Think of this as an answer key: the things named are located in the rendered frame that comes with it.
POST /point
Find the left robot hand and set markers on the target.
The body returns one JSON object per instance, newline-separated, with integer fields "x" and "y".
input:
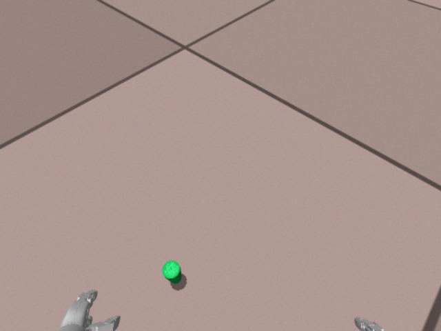
{"x": 78, "y": 314}

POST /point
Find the cup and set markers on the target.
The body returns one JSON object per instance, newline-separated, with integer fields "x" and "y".
{"x": 172, "y": 271}

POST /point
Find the right robot hand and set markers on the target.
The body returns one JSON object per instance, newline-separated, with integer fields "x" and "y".
{"x": 365, "y": 325}

